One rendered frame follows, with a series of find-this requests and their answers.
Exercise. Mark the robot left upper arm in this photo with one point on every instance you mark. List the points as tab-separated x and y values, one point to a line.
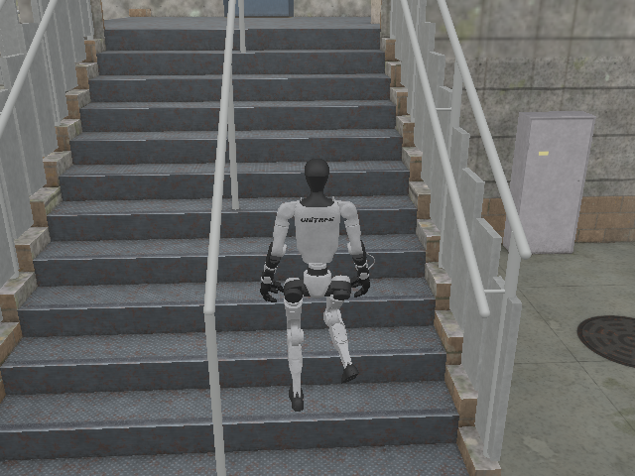
285	212

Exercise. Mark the robot right forearm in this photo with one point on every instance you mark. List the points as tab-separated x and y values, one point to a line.
361	264

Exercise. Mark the robot left forearm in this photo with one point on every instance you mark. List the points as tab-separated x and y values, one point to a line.
270	266

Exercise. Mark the robot right upper arm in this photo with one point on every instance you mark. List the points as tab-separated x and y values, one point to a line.
348	210

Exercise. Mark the robot left thigh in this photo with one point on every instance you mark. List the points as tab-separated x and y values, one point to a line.
293	300

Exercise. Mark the robot right hand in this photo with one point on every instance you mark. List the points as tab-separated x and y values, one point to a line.
358	282

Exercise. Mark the robot left hand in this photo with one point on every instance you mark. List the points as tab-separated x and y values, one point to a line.
265	288

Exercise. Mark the left robot foot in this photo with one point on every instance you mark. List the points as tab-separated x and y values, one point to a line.
297	403

